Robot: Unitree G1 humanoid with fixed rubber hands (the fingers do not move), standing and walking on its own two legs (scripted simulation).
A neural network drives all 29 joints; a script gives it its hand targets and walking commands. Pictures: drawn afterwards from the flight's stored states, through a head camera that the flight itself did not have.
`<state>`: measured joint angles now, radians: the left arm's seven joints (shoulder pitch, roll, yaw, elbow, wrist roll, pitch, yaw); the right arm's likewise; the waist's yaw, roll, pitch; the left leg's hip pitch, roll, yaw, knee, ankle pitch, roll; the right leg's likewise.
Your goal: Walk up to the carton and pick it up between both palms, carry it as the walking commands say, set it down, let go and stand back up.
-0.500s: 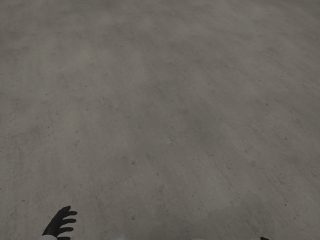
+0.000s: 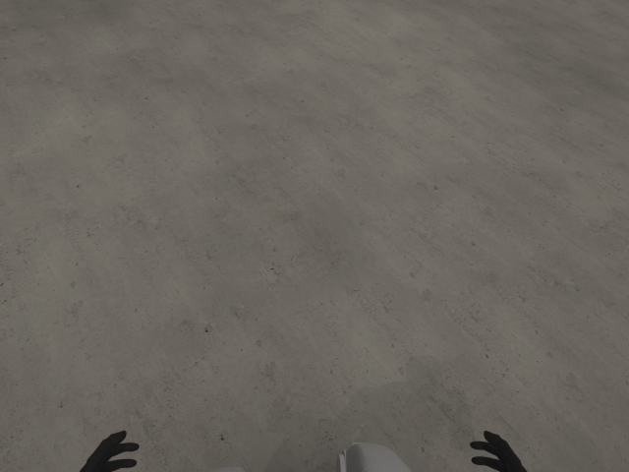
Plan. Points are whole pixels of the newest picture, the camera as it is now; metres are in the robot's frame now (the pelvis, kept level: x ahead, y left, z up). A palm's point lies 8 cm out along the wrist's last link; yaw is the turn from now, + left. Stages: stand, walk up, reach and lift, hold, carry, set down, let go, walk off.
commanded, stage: walk up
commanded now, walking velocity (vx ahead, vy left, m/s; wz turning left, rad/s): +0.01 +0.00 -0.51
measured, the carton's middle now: out of the picture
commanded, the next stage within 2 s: none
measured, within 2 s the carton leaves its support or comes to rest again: neither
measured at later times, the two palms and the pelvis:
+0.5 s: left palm out of the picture +0.12 +0.21 -0.10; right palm out of the picture +0.00 -0.32 -0.12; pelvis -0.03 -0.03 +0.00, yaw -17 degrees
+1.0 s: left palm (337, 314) +0.35 -0.03 -0.10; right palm out of the picture -0.16 -0.27 -0.12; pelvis +0.05 -0.11 -0.01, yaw -32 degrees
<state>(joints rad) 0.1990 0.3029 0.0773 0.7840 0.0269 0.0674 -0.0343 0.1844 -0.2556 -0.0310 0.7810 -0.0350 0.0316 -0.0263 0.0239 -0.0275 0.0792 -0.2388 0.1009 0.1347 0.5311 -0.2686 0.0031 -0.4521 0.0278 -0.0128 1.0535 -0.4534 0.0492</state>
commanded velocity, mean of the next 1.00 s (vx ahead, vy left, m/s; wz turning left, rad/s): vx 0.23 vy -0.04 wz -0.51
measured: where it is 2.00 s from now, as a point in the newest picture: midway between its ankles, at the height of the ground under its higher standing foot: (435, 409)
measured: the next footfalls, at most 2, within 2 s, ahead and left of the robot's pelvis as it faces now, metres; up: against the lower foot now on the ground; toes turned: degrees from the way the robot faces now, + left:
right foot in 0.20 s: +0.00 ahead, -0.14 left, +0.00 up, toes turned -12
left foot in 0.60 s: +0.04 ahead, +0.08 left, +0.00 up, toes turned -16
